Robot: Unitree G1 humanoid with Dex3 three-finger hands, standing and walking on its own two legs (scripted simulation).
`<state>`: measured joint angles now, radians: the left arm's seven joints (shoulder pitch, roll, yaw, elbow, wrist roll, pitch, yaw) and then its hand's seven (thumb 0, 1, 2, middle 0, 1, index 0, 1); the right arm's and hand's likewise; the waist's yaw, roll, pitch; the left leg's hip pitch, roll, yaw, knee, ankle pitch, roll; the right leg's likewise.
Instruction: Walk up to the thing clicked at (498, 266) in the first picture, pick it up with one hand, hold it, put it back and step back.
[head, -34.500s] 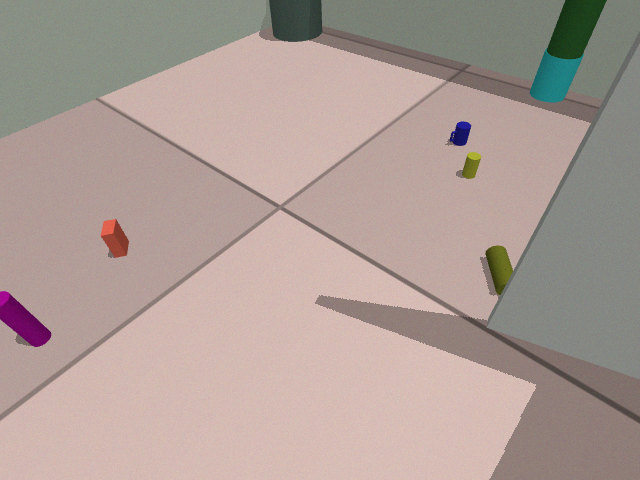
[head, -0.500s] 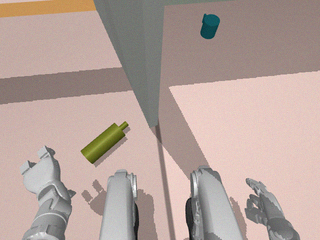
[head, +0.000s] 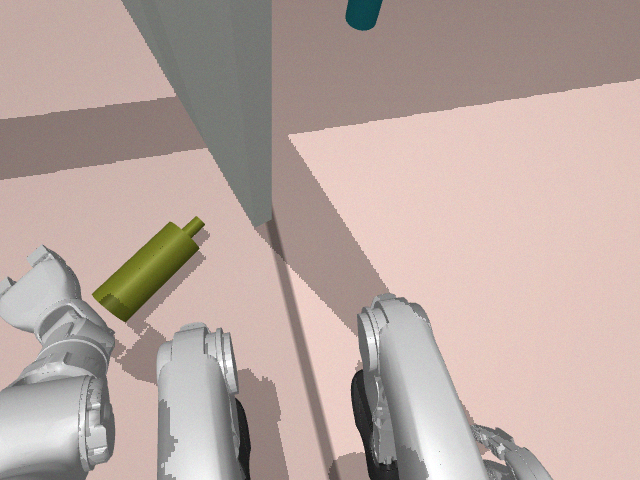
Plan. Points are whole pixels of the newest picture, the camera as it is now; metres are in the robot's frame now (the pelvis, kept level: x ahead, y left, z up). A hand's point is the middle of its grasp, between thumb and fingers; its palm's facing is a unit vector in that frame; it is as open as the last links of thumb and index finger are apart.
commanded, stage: rise first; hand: left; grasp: from above
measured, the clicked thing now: (157, 262) +0.49 +0.25 -0.35
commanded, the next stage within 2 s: none
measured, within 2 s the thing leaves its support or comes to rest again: neither
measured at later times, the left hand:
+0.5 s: hand (90, 287) +0.41 +0.31 -0.20, palm faces -0.25 -0.31 -0.92, open 13.1 cm
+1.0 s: hand (94, 281) +0.43 +0.31 -0.22, palm faces -0.25 -0.31 -0.92, open 13.8 cm
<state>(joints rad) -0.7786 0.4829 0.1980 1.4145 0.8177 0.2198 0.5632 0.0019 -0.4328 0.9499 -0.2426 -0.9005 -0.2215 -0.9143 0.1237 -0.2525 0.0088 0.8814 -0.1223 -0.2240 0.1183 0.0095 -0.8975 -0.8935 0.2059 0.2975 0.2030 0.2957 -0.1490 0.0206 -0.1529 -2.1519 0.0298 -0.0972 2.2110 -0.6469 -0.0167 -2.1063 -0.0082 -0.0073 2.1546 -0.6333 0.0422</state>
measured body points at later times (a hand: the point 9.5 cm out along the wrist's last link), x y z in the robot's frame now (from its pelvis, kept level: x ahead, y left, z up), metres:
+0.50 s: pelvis +0.01 +0.00 -0.05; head +0.24 +0.02 +0.34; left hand +0.43 +0.32 -0.15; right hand +0.05 -0.26 -0.18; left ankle +0.09 +0.13 -0.35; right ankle +0.11 -0.14 -0.35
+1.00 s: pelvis +0.01 +0.00 -0.05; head +0.25 +0.03 +0.33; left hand +0.44 +0.32 -0.17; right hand +0.05 -0.27 -0.17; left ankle +0.09 +0.13 -0.35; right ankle +0.11 -0.14 -0.35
